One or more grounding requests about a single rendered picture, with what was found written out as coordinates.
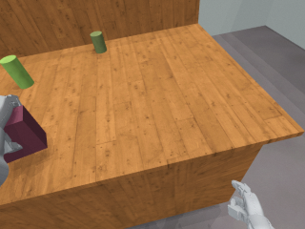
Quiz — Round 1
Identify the left robot forearm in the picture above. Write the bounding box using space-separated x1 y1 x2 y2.
0 127 10 187

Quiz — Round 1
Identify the right robot hand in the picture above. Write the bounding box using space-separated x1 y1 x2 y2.
228 180 265 224

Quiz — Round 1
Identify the sponge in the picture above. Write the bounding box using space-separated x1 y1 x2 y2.
3 105 48 163

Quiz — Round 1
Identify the right robot forearm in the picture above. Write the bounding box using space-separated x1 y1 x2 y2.
246 214 274 229

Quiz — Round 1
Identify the table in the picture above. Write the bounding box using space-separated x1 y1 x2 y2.
0 0 305 229

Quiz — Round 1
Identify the left robot hand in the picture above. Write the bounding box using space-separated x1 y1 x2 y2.
0 94 23 154

